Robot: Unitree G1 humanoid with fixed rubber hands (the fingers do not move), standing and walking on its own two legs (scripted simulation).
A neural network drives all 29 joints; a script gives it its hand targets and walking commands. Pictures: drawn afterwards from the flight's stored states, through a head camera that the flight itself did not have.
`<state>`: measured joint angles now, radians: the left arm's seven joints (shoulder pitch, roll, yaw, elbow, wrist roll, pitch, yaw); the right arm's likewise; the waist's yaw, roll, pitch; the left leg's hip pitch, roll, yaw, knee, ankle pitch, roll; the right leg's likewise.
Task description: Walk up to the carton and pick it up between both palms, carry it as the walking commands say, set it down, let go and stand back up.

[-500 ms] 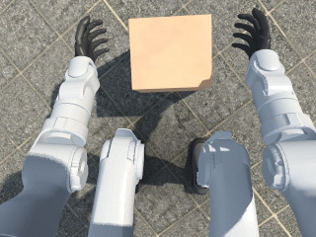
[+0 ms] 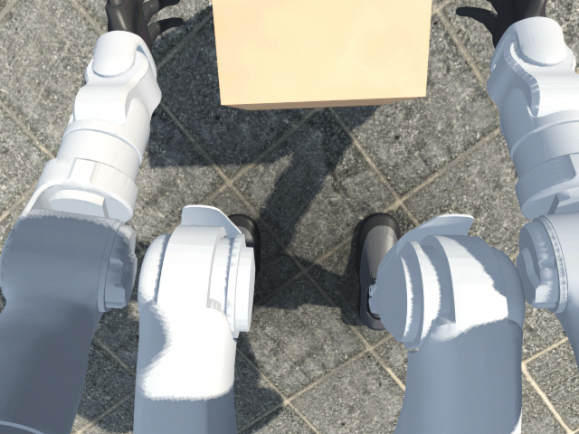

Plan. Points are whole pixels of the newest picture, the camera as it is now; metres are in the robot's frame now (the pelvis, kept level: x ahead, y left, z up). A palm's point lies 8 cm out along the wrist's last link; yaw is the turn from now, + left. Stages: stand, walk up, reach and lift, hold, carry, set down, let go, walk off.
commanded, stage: reach and lift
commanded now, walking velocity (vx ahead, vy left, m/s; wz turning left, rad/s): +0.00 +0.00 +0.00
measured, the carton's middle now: (316, 29) +0.52 +0.00 -0.26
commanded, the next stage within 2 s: none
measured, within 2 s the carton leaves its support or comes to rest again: leaves its support in 1.28 s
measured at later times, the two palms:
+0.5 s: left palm (150, 27) +0.51 +0.17 -0.19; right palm (495, 18) +0.52 -0.17 -0.19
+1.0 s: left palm (172, 20) +0.51 +0.15 -0.18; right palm (467, 9) +0.52 -0.14 -0.18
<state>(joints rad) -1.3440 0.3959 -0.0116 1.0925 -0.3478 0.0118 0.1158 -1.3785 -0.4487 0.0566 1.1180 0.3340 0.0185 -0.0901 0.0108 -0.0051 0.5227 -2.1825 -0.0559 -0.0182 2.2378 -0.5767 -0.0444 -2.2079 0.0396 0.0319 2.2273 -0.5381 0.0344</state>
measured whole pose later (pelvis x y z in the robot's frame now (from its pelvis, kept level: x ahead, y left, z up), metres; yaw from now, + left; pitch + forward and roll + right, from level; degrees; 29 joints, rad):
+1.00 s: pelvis +0.01 +0.00 +0.01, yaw +1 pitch +38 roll +1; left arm -1.39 0.24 0.03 1.27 -0.29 -0.09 0.19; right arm -1.43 -0.27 0.02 1.29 0.23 -0.06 -0.18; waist 0.01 0.00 0.32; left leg -2.27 -0.06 -0.02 2.17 -0.56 -0.05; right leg -2.29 0.04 0.03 2.16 -0.54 0.02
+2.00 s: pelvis -0.01 +0.00 +0.03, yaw +0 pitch +27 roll +0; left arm -1.37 0.14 0.28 0.82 -0.04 0.23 0.24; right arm -1.39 -0.23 -0.23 0.89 0.00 0.26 -0.17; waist 0.02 -0.01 0.51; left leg -2.05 -0.12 -0.06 2.16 -0.57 -0.08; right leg -2.07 0.10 0.05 2.14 -0.54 0.07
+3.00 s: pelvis -0.03 +0.00 +0.11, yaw -1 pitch +21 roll +0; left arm -1.21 0.01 0.37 0.49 0.06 0.36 0.23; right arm -1.25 -0.13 -0.30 0.61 -0.07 0.40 -0.17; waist 0.02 -0.01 0.52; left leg -1.76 -0.12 -0.08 1.89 -0.51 -0.08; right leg -1.77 0.13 0.07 1.88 -0.48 0.07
